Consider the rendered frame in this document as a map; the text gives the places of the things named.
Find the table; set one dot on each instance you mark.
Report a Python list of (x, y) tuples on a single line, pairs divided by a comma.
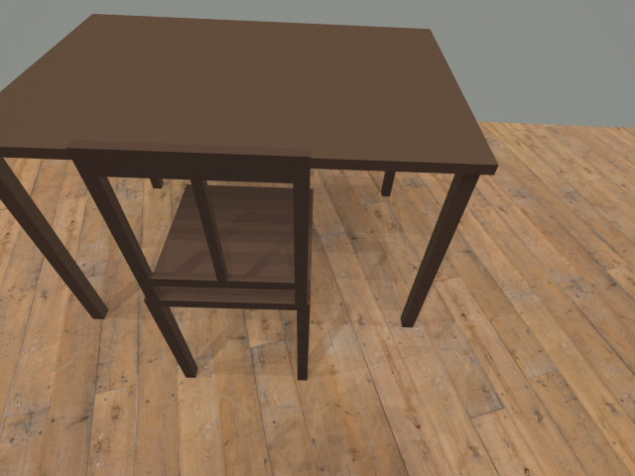
[(361, 98)]

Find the chair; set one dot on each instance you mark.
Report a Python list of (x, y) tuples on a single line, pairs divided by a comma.
[(229, 246)]

